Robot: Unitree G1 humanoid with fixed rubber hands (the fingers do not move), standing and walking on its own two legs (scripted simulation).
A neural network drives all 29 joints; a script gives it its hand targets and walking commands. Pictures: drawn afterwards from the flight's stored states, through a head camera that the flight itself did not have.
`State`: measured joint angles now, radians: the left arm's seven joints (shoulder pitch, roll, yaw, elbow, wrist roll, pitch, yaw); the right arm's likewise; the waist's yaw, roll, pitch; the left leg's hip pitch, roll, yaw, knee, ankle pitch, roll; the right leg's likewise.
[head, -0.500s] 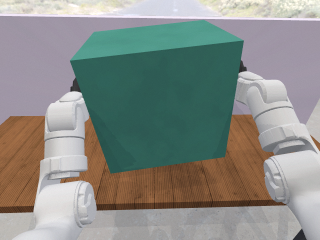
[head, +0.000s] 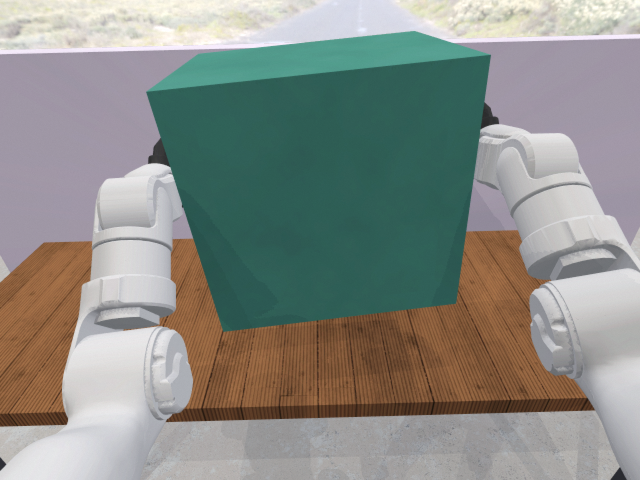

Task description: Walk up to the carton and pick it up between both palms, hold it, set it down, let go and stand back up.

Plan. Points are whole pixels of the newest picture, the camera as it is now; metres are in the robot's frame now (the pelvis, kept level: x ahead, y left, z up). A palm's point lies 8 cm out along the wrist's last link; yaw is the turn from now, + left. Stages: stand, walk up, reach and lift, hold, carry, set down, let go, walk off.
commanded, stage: hold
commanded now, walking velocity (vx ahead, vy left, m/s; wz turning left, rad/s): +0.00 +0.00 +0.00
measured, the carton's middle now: (323, 174) +0.39 +0.01 +0.29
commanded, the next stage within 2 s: none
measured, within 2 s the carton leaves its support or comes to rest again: neither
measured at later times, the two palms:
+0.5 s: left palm (170, 192) +0.38 +0.20 +0.27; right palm (474, 156) +0.38 -0.17 +0.31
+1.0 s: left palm (168, 186) +0.37 +0.19 +0.28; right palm (479, 148) +0.38 -0.17 +0.32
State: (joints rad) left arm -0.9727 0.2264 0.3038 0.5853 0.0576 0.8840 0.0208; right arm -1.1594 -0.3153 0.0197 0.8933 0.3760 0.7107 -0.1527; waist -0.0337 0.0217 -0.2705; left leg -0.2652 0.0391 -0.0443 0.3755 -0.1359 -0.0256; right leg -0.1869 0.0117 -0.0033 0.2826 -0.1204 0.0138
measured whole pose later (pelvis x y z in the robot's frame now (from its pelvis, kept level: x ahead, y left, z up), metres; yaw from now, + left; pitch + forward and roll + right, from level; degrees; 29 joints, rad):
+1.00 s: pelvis +0.01 +0.00 +0.00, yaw +0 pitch +0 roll -2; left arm -0.92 0.22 0.31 0.48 0.07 0.92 0.01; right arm -1.11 -0.31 0.03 0.80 0.41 0.74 -0.18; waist -0.05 0.01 -0.26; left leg -0.23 0.04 -0.05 0.38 -0.16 -0.03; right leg -0.15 0.02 -0.01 0.27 -0.13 0.01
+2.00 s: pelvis +0.01 +0.00 +0.00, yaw +1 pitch +1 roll -2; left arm -0.92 0.22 0.29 0.50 0.06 0.90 0.02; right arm -1.11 -0.32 0.03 0.84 0.41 0.72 -0.16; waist -0.05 0.01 -0.26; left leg -0.25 0.04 -0.06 0.39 -0.15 -0.03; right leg -0.15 0.02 -0.01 0.27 -0.13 0.01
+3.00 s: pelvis +0.01 +0.00 +0.00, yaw +0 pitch +1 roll -2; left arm -0.89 0.20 0.29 0.44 0.05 0.91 0.04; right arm -1.10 -0.33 0.04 0.79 0.42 0.74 -0.17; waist -0.05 0.03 -0.25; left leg -0.25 0.04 -0.05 0.40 -0.17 -0.03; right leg -0.15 0.01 0.00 0.27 -0.13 0.02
